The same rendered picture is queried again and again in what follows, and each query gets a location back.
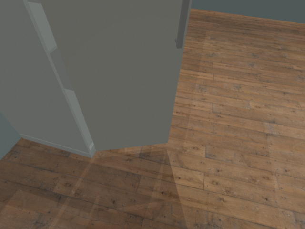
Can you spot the fridge door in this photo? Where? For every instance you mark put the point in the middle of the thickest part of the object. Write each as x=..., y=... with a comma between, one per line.
x=123, y=64

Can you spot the handle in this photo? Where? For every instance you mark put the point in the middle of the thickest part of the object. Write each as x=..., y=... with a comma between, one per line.
x=182, y=23

